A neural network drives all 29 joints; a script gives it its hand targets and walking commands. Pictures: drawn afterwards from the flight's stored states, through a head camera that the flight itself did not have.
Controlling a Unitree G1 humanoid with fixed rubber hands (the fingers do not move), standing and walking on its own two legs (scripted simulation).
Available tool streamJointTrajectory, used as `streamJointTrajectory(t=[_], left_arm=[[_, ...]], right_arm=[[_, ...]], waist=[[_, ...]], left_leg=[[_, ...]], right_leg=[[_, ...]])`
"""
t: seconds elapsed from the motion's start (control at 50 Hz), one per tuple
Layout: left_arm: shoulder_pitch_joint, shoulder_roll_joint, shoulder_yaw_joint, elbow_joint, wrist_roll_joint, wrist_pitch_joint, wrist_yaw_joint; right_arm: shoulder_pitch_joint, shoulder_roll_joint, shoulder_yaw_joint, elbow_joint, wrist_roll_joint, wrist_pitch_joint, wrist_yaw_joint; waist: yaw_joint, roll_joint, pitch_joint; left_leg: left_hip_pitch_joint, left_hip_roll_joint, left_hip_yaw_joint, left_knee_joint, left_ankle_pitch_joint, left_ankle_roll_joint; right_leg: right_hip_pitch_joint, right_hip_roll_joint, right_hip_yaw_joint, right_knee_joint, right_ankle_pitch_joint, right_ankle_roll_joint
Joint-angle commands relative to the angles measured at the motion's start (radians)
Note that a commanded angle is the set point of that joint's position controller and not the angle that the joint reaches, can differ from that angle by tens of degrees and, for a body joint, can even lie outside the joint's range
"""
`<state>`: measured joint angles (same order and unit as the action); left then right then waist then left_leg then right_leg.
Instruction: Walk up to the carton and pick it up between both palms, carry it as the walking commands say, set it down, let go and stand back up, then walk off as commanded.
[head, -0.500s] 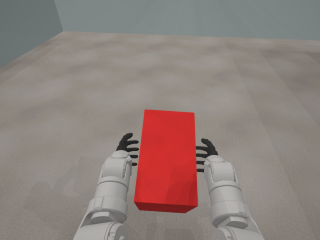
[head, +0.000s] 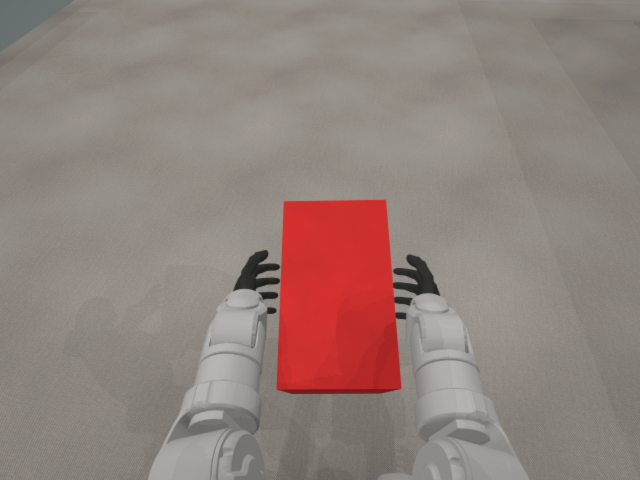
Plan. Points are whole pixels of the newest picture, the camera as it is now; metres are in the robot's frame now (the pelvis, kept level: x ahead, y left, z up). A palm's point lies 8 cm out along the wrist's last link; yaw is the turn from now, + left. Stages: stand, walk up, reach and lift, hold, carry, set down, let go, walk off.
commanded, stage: set down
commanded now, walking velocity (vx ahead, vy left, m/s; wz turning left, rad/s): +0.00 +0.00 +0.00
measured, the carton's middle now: (335, 304) +0.38 -0.01 -0.08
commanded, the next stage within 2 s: none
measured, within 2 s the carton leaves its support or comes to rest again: neither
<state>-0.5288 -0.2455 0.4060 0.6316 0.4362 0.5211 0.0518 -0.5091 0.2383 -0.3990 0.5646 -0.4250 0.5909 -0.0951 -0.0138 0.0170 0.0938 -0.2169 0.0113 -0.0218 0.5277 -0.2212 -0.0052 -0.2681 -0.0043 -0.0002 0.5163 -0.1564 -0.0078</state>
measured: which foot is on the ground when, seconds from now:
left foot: down 0.00-1.00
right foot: down 0.00-1.00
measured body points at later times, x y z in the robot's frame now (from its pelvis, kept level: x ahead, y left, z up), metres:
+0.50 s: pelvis -0.02 +0.01 -0.04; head +0.11 -0.01 +0.39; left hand +0.36 +0.11 -0.08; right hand +0.35 -0.13 -0.09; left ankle +0.05 +0.14 -0.73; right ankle +0.08 -0.11 -0.73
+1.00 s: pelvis -0.01 +0.01 -0.11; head +0.18 +0.00 +0.31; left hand +0.40 +0.10 -0.17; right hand +0.38 -0.14 -0.18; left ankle +0.05 +0.14 -0.73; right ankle +0.08 -0.11 -0.73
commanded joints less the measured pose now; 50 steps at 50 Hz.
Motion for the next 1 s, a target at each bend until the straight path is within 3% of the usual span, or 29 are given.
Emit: streamJointTrajectory(t=[0.0,0.2,0.44,0.6,0.74,0.98], left_arm=[[-0.494,-0.971,-0.366,0.072,-0.175,-0.095,-0.24],[-0.547,-0.923,-0.346,0.103,-0.119,-0.23,-0.236],[-0.607,-0.951,-0.385,0.109,-0.116,-0.316,-0.207],[-0.605,-1.03,-0.464,0.117,-0.139,-0.346,-0.172],[-0.573,-1.064,-0.517,0.112,-0.166,-0.359,-0.146],[-0.55,-1.035,-0.542,0.128,-0.197,-0.378,-0.112]], right_arm=[[-0.57,1.012,0.405,0.035,0.209,-0.142,0.228],[-0.572,1.004,0.384,0.126,0.147,-0.28,0.212],[-0.624,0.954,0.412,0.142,0.113,-0.37,0.236],[-0.657,0.919,0.481,0.101,0.122,-0.409,0.255],[-0.657,0.908,0.541,0.072,0.151,-0.421,0.263],[-0.667,0.869,0.579,0.074,0.199,-0.447,0.216]], waist=[[0.011,-0.033,-0.4],[-0.003,-0.032,-0.493],[-0.019,-0.006,-0.642],[-0.037,0.003,-0.782],[-0.033,-0.012,-0.897],[-0.024,-0.033,-0.964]], left_leg=[[-0.084,-0.117,-0.052,-0.047,-0.015,0.069],[-0.28,-0.129,-0.044,0.066,-0.06,0.061],[-0.46,-0.15,-0.032,0.186,-0.083,0.032],[-0.511,-0.168,-0.033,0.28,-0.022,0.007],[-0.578,-0.188,-0.031,0.387,0.052,0.0],[-0.765,-0.218,-0.024,0.563,0.05,-0.005]], right_leg=[[0.154,0.089,0.089,-0.048,-0.015,-0.003],[0.052,0.104,0.089,0.045,-0.06,-0.001],[-0.148,0.129,0.046,0.201,-0.062,-0.001],[-0.324,0.147,0.022,0.324,-0.004,-0.002],[-0.423,0.157,0.019,0.432,0.049,0.0],[-0.571,0.169,0.031,0.587,0.044,0.018]])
